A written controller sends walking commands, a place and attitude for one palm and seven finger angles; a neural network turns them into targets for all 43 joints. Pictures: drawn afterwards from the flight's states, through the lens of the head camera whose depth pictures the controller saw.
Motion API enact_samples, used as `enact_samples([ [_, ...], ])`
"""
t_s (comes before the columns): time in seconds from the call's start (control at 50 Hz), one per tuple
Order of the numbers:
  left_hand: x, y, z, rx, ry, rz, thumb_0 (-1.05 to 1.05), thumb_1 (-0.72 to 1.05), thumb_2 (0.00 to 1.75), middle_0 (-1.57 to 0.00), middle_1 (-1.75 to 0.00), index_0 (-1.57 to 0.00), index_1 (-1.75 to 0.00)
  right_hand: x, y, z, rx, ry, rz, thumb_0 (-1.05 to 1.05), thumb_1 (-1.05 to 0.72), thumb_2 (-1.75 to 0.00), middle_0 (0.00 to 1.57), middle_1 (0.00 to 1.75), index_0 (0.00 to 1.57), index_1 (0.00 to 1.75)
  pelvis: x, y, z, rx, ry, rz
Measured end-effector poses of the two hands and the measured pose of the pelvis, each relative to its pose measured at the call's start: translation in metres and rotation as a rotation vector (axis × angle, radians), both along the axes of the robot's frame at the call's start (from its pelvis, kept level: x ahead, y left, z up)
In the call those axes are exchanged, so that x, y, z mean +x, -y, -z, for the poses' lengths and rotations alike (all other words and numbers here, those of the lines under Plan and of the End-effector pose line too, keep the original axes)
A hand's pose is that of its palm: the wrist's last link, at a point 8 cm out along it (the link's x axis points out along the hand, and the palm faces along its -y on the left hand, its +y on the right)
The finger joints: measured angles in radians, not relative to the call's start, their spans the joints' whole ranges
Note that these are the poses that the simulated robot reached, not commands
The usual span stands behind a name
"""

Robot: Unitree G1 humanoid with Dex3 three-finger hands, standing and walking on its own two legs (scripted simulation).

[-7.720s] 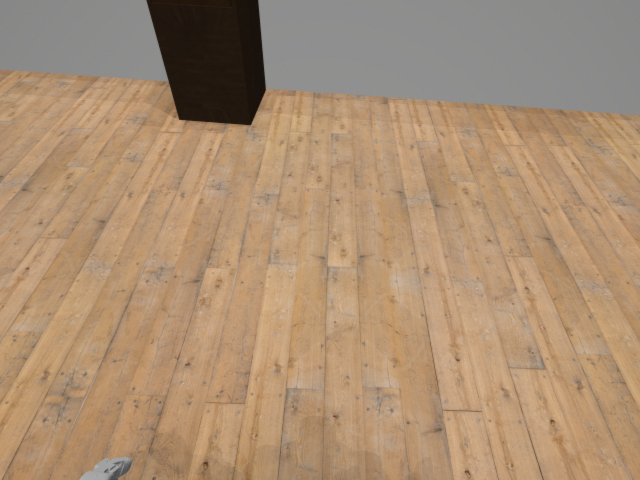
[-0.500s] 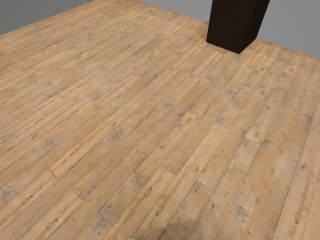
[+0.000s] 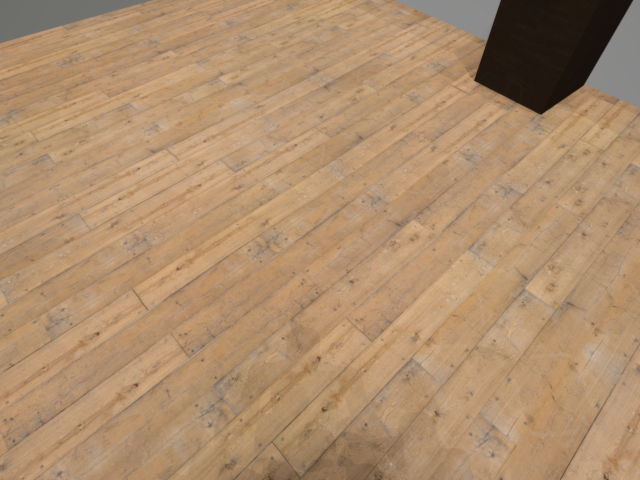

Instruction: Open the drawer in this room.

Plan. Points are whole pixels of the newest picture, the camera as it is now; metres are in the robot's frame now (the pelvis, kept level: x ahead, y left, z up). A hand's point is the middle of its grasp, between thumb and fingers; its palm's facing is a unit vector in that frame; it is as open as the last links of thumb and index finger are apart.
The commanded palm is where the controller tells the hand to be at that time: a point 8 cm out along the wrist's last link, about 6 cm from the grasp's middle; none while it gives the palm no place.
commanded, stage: stand and wait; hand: left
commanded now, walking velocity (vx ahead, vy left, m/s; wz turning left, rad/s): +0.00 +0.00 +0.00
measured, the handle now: out of the picture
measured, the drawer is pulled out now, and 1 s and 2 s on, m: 0.00 0.00 0.00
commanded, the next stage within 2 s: turn or walk to find it in 0.70 s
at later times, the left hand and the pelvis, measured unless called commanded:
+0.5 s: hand out of the picture -0.04 +0.15 -0.18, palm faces +0.07 -0.99 -0.14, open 7.4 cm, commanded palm none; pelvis -0.02 -0.01 +0.00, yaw +2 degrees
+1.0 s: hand out of the picture -0.03 +0.19 -0.18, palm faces +0.03 -0.98 -0.19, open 7.4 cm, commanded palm none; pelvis -0.03 +0.01 +0.00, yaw +1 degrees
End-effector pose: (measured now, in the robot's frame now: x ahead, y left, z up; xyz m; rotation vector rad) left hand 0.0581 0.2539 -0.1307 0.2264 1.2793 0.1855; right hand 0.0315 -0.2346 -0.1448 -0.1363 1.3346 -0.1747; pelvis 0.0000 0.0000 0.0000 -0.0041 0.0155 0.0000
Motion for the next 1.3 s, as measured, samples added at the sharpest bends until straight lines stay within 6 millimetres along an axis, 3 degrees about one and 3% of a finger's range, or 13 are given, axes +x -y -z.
enact_samples([
  [0.08, -0.019, 0.019, -0.002, 0.017, 0.009, -0.008, 0.01, 0.91, 0.90, -0.19, -0.30, -0.19, -0.30, 0.002, 0.017, 0.011, 0.024, 0.027, 0.006, 0.00, -0.90, -0.90, 0.21, 0.30, 0.20, 0.30, -0.003, 0.015, 0.005, 0.013, 0.030, -0.008],
  [0.24, -0.056, 0.053, 0.006, -0.060, -0.038, -0.052, 0.01, 0.91, 0.90, -0.20, -0.30, -0.20, -0.30, 0.004, 0.030, 0.003, -0.001, 0.023, -0.034, 0.00, -0.91, -0.90, 0.20, 0.30, 0.20, 0.30, -0.006, 0.024, 0.001, 0.010, 0.038, -0.033],
  [0.34, -0.081, 0.055, 0.021, -0.107, -0.093, -0.093, 0.01, 0.92, 0.90, -0.20, -0.30, -0.20, -0.30, -0.003, 0.024, -0.001, -0.034, -0.013, -0.063, 0.00, -0.91, -0.90, 0.20, 0.30, 0.19, 0.30, -0.011, 0.020, 0.003, -0.004, 0.044, -0.048],
  [0.5, -0.105, 0.051, 0.021, -0.135, -0.156, -0.093, 0.01, 0.91, 0.90, -0.20, -0.30, -0.20, -0.30, -0.018, 0.002, -0.010, -0.026, -0.022, -0.054, 0.00, -0.92, -0.90, 0.20, 0.30, 0.20, 0.30, -0.016, 0.009, -0.003, -0.005, 0.048, -0.032],
  [0.78, -0.104, 0.022, 0.013, -0.089, -0.138, -0.060, 0.01, 0.91, 0.90, -0.20, -0.30, -0.19, -0.30, -0.056, -0.022, -0.005, 0.011, -0.060, -0.010, 0.00, -0.91, -0.90, 0.20, 0.30, 0.20, 0.30, -0.026, -0.008, -0.005, 0.001, 0.051, -0.010],
  [1.0, -0.092, 0.019, 0.014, -0.084, -0.112, -0.043, 0.01, 0.91, 0.90, -0.20, -0.30, -0.19, -0.30, -0.076, -0.027, -0.002, 0.026, -0.095, 0.016, 0.00, -0.91, -0.90, 0.20, 0.30, 0.20, 0.30, -0.030, -0.010, -0.003, 0.004, 0.038, -0.015],
  [1.14, -0.090, 0.022, 0.017, -0.080, -0.078, -0.094, 0.01, 0.91, 0.90, -0.20, -0.30, -0.20, -0.30, -0.065, -0.019, 0.002, 0.025, -0.109, -0.033, 0.00, -0.91, -0.90, 0.20, 0.30, 0.20, 0.30, -0.033, -0.006, 0.002, 0.001, 0.020, -0.064],
  [1.3, -0.099, 0.014, 0.027, -0.077, -0.063, -0.162, 0.01, 0.91, 0.90, -0.20, -0.30, -0.20, -0.30, -0.023, -0.006, 0.004, -0.025, -0.051, -0.114, 0.00, -0.91, -0.90, 0.20, 0.30, 0.20, 0.30, -0.034, -0.007, 0.012, -0.023, 0.006, -0.136],
])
